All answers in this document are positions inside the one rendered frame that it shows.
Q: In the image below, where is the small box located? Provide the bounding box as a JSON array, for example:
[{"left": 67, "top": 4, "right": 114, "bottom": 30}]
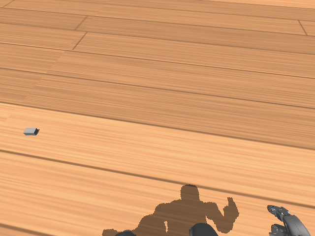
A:
[{"left": 23, "top": 128, "right": 38, "bottom": 135}]

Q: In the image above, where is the right robot hand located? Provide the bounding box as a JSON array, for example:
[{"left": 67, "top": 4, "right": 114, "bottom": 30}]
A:
[{"left": 267, "top": 205, "right": 311, "bottom": 236}]

